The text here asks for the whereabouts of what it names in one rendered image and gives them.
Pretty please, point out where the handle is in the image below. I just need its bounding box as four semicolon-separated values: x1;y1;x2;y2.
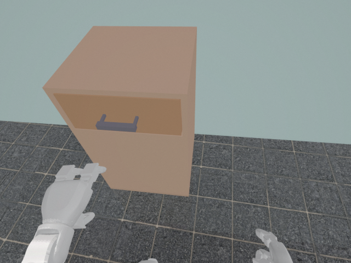
95;114;139;132

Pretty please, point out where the robot right hand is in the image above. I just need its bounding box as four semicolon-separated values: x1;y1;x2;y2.
252;228;293;263

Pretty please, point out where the cabinet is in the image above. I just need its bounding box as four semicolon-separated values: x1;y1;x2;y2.
42;26;197;197

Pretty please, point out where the drawer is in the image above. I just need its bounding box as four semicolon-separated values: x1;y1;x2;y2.
53;93;182;136

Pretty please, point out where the robot left hand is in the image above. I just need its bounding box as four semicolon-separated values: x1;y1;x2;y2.
41;163;106;229

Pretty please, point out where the left robot forearm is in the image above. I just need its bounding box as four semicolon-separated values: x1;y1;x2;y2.
21;222;75;263

